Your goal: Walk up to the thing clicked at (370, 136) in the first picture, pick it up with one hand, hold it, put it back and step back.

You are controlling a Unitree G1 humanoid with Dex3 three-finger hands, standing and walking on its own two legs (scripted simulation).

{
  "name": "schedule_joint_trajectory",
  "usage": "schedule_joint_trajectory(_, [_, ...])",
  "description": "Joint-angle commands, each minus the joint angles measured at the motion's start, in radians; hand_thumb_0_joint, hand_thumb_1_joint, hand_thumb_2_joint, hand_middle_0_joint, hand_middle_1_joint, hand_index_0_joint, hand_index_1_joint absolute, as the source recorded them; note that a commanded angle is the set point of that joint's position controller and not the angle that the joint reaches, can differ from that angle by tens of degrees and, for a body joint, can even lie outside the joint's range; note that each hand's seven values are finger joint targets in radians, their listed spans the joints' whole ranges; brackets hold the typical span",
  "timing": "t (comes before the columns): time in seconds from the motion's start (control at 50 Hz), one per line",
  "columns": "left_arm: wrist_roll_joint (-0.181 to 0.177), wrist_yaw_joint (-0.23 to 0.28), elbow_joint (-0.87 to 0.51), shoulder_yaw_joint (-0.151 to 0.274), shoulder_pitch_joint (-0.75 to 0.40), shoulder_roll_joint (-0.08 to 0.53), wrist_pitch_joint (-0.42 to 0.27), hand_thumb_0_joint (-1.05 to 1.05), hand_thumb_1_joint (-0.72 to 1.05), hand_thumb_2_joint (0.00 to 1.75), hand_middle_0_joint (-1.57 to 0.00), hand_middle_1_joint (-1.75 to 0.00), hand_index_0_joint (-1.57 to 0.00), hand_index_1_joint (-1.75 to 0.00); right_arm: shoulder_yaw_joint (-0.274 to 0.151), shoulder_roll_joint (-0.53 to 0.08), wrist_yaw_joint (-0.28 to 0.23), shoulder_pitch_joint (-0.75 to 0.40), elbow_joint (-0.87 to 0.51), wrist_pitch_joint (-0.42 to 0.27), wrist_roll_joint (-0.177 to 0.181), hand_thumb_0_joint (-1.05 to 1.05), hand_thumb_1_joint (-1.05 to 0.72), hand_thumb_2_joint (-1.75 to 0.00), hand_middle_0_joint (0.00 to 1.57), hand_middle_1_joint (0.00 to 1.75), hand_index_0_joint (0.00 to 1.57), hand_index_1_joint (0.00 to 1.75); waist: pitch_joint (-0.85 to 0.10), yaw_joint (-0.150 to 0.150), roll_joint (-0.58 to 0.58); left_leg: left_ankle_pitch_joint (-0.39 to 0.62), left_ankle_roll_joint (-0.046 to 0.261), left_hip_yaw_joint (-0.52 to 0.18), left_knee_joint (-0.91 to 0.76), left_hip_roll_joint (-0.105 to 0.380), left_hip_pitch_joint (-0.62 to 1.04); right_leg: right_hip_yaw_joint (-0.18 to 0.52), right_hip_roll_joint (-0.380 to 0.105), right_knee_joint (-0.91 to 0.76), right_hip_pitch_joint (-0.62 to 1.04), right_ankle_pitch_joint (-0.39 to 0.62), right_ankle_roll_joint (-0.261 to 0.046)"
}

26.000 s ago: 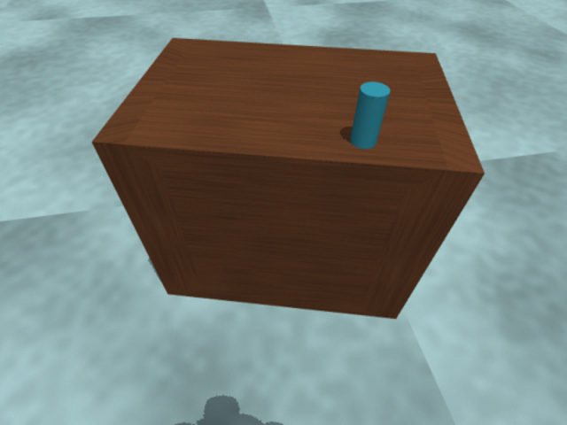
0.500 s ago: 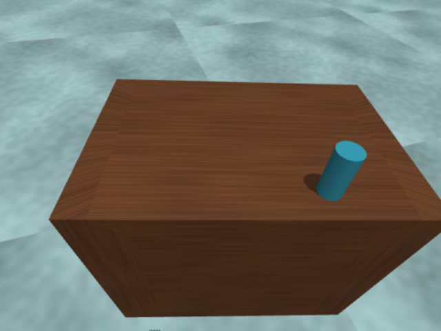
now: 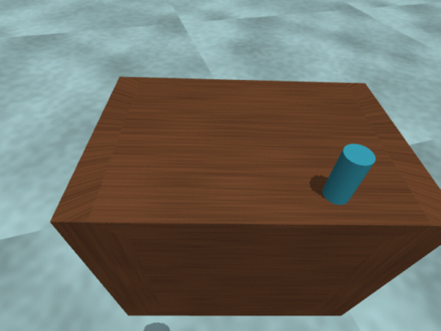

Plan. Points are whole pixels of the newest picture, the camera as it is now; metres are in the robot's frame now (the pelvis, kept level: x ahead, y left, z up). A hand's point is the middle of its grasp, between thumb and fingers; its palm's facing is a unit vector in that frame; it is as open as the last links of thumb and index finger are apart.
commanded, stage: home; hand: right
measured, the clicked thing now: (346, 175) +0.43 -0.27 +0.04
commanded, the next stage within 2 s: stand in 0.70 s
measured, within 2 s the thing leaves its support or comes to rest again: neither
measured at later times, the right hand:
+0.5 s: hand out of the picture +0.08 -0.25 -0.15, palm faces -0.04 +0.93 -0.36, open 17.3 cm
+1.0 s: hand out of the picture +0.09 -0.25 -0.15, palm faces -0.03 +0.93 -0.36, open 15.4 cm
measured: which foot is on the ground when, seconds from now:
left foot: down 0.00-1.00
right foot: down 0.00-1.00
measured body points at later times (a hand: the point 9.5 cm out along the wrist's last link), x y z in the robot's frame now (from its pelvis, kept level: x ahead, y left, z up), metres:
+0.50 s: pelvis +0.01 +0.01 +0.00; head +0.01 +0.01 +0.45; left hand +0.07 +0.31 -0.14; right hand +0.08 -0.30 -0.13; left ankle +0.02 +0.14 -0.75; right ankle -0.03 -0.13 -0.75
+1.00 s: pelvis +0.01 +0.01 +0.00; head +0.02 +0.01 +0.45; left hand +0.08 +0.31 -0.13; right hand +0.09 -0.29 -0.13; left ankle +0.02 +0.14 -0.75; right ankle -0.03 -0.13 -0.75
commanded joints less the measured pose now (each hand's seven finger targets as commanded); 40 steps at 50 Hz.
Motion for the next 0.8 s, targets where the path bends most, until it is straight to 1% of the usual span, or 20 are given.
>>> schedule_joint_trajectory(0.0, [-0.002,0.012,-0.047,0.038,-0.027,0.209,-0.020,0.00,0.90,0.90,-0.20,-0.30,-0.20,-0.30,-0.048,-0.217,-0.014,-0.033,-0.050,-0.014,0.002,0.00,0.53,-0.07,0.05,0.06,0.05,0.06,-0.056,0.001,0.008,0.201,0.050,-0.077,-0.025,0.091,0.073,0.072,-0.106,-0.066,-0.057,0.195,-0.029])
schedule_joint_trajectory(0.02, [-0.004,0.013,-0.045,0.037,-0.021,0.212,-0.021,0.00,0.90,0.90,-0.20,-0.30,-0.20,-0.30,-0.049,-0.214,-0.014,-0.035,-0.049,-0.013,0.002,0.00,0.53,-0.07,0.05,0.06,0.05,0.06,-0.054,0.002,-0.005,0.194,0.047,-0.079,-0.026,0.087,0.078,0.068,-0.104,-0.068,-0.064,0.189,-0.029])
schedule_joint_trajectory(0.08, [-0.007,0.012,-0.049,0.038,-0.027,0.209,-0.023,0.00,0.90,0.90,-0.20,-0.30,-0.20,-0.30,-0.050,-0.219,-0.013,-0.034,-0.047,-0.015,0.002,0.00,0.53,-0.06,0.05,0.06,0.05,0.06,-0.073,0.002,0.011,0.252,0.048,-0.074,-0.024,0.091,0.078,0.067,-0.108,-0.056,-0.028,0.241,-0.028])
schedule_joint_trajectory(0.14, [-0.006,0.013,-0.048,0.038,-0.032,0.210,-0.022,0.00,0.90,0.90,-0.20,-0.30,-0.20,-0.30,-0.052,-0.215,-0.013,-0.041,-0.046,-0.013,0.003,0.00,0.53,-0.07,0.05,0.06,0.05,0.06,-0.055,-0.001,0.003,0.201,0.045,-0.074,-0.034,0.088,0.083,0.069,-0.107,-0.073,-0.056,0.189,-0.028])
schedule_joint_trajectory(0.18, [-0.005,0.013,-0.048,0.039,-0.038,0.211,-0.022,0.00,0.90,0.90,-0.20,-0.30,-0.20,-0.30,-0.052,-0.210,-0.011,-0.043,-0.044,-0.009,0.001,0.00,0.54,-0.06,0.05,0.05,0.05,0.05,-0.029,-0.002,-0.001,0.130,0.044,-0.078,-0.051,0.083,0.049,0.068,-0.105,-0.085,-0.059,0.130,-0.028])
schedule_joint_trajectory(0.2, [-0.003,0.013,-0.048,0.041,-0.038,0.211,-0.020,0.00,0.90,0.90,-0.20,-0.30,-0.20,-0.30,-0.055,-0.216,-0.013,-0.051,-0.047,-0.009,0.000,0.00,0.53,-0.06,0.05,0.06,0.05,0.06,-0.033,-0.003,0.011,0.118,0.047,-0.077,-0.051,0.085,0.064,0.071,-0.106,-0.084,-0.067,0.122,-0.031])
schedule_joint_trajectory(0.24, [-0.003,0.013,-0.050,0.041,-0.036,0.209,-0.022,0.00,0.90,0.90,-0.20,-0.30,-0.20,-0.30,-0.055,-0.214,-0.011,-0.044,-0.044,-0.011,0.002,0.00,0.53,-0.07,0.05,0.06,0.05,0.06,-0.048,0.000,0.010,0.169,0.049,-0.080,-0.048,0.089,0.062,0.068,-0.110,-0.080,-0.042,0.164,-0.030])
schedule_joint_trajectory(0.26, [-0.005,0.013,-0.049,0.041,-0.035,0.209,-0.022,0.00,0.90,0.90,-0.20,-0.30,-0.20,-0.30,-0.056,-0.213,-0.011,-0.046,-0.042,-0.012,0.003,0.00,0.55,-0.06,0.05,0.05,0.05,0.05,-0.036,-0.002,-0.003,0.147,0.045,-0.081,-0.053,0.084,0.061,0.068,-0.108,-0.085,-0.058,0.140,-0.029])
schedule_joint_trajectory(0.28, [-0.005,0.012,-0.050,0.042,-0.039,0.207,-0.023,0.00,0.90,0.90,-0.20,-0.30,-0.20,-0.30,-0.056,-0.213,-0.011,-0.042,-0.043,-0.013,0.001,0.00,0.54,-0.06,0.05,0.05,0.05,0.05,-0.044,-0.003,0.011,0.152,0.048,-0.078,-0.054,0.086,0.063,0.069,-0.110,-0.083,-0.047,0.152,-0.031])
schedule_joint_trajectory(0.34, [-0.005,0.014,-0.053,0.042,-0.032,0.204,-0.024,0.00,0.90,0.90,-0.20,-0.30,-0.20,-0.30,-0.059,-0.219,-0.012,-0.055,-0.045,-0.015,0.003,0.00,0.54,-0.06,0.05,0.06,0.05,0.06,-0.079,0.005,0.016,0.242,0.051,-0.078,-0.031,0.094,0.093,0.062,-0.113,-0.071,-0.029,0.220,-0.030])
schedule_joint_trajectory(0.36, [-0.006,0.014,-0.053,0.042,-0.034,0.209,-0.024,0.00,0.90,0.90,-0.20,-0.30,-0.20,-0.30,-0.058,-0.210,-0.012,-0.046,-0.042,-0.015,0.002,0.00,0.54,-0.06,0.05,0.05,0.05,0.05,-0.080,-0.001,0.006,0.255,0.049,-0.077,-0.033,0.092,0.093,0.063,-0.114,-0.068,-0.027,0.232,-0.030])
schedule_joint_trajectory(0.44, [-0.006,0.013,-0.049,0.040,-0.039,0.203,-0.020,0.00,0.90,0.90,-0.20,-0.30,-0.20,-0.30,-0.061,-0.215,-0.011,-0.045,-0.036,-0.010,0.002,0.00,0.55,-0.05,0.05,0.05,0.05,0.05,-0.026,-0.005,0.017,0.106,0.044,-0.080,-0.064,0.081,0.055,0.065,-0.107,-0.091,-0.062,0.097,-0.031])
schedule_joint_trajectory(0.46, [-0.004,0.013,-0.051,0.042,-0.039,0.207,-0.020,0.00,0.90,0.90,-0.20,-0.30,-0.20,-0.30,-0.062,-0.216,-0.011,-0.042,-0.034,-0.010,0.000,0.00,0.54,-0.06,0.05,0.05,0.05,0.05,-0.029,-0.004,0.010,0.091,0.046,-0.085,-0.069,0.084,0.052,0.064,-0.107,-0.091,-0.059,0.091,-0.033])
schedule_joint_trajectory(0.48, [-0.004,0.012,-0.052,0.041,-0.036,0.206,-0.019,0.00,0.90,0.90,-0.20,-0.30,-0.20,-0.30,-0.063,-0.215,-0.010,-0.049,-0.035,-0.010,0.002,0.00,0.53,-0.07,0.05,0.06,0.05,0.06,-0.027,-0.004,0.008,0.097,0.047,-0.087,-0.069,0.085,0.063,0.064,-0.108,-0.091,-0.072,0.094,-0.034])
schedule_joint_trajectory(0.52, [-0.002,0.014,-0.054,0.040,-0.031,0.203,-0.023,0.00,0.90,0.90,-0.20,-0.30,-0.20,-0.30,-0.064,-0.212,-0.010,-0.050,-0.037,-0.012,0.002,0.00,0.55,-0.05,0.05,0.05,0.05,0.05,-0.052,-0.002,0.005,0.158,0.050,-0.085,-0.056,0.087,0.071,0.060,-0.110,-0.084,-0.053,0.148,-0.031])
schedule_joint_trajectory(0.56, [-0.004,0.014,-0.054,0.041,-0.031,0.203,-0.024,0.00,0.90,0.90,-0.20,-0.30,-0.20,-0.30,-0.064,-0.213,-0.010,-0.043,-0.035,-0.012,0.003,0.00,0.53,-0.06,0.05,0.06,0.05,0.06,-0.055,-0.004,0.007,0.146,0.050,-0.082,-0.055,0.086,0.085,0.067,-0.114,-0.087,-0.055,0.141,-0.031])
schedule_joint_trajectory(0.58, [-0.004,0.015,-0.056,0.041,-0.035,0.205,-0.024,0.00,0.90,0.90,-0.20,-0.30,-0.20,-0.30,-0.064,-0.209,-0.010,-0.041,-0.036,-0.013,0.001,0.00,0.54,-0.06,0.05,0.05,0.05,0.05,-0.062,-0.005,0.001,0.183,0.050,-0.084,-0.051,0.089,0.079,0.062,-0.114,-0.079,-0.043,0.165,-0.031])
schedule_joint_trajectory(0.62, [-0.005,0.015,-0.053,0.041,-0.031,0.205,-0.023,0.00,0.90,0.90,-0.20,-0.30,-0.20,-0.30,-0.065,-0.212,-0.010,-0.045,-0.035,-0.013,0.001,0.00,0.53,-0.07,0.05,0.06,0.05,0.06,-0.049,-0.003,0.009,0.158,0.049,-0.084,-0.059,0.084,0.070,0.061,-0.112,-0.082,-0.048,0.144,-0.030])
schedule_joint_trajectory(0.7, [-0.006,0.015,-0.056,0.041,-0.026,0.201,-0.024,0.00,0.90,0.90,-0.20,-0.30,-0.20,-0.30,-0.066,-0.212,-0.011,-0.045,-0.035,-0.013,0.001,0.00,0.55,-0.05,0.05,0.05,0.05,0.05,-0.063,0.002,0.005,0.220,0.049,-0.082,-0.047,0.089,0.085,0.055,-0.115,-0.073,-0.038,0.182,-0.031])
schedule_joint_trajectory(0.78, [-0.006,0.015,-0.054,0.040,-0.024,0.200,-0.024,0.00,0.90,0.90,-0.20,-0.30,-0.20,-0.30,-0.064,-0.208,-0.010,-0.041,-0.034,-0.014,0.003,0.00,0.54,-0.06,0.05,0.05,0.05,0.05,-0.067,0.000,0.008,0.240,0.050,-0.082,-0.042,0.088,0.083,0.052,-0.118,-0.073,-0.024,0.202,-0.029])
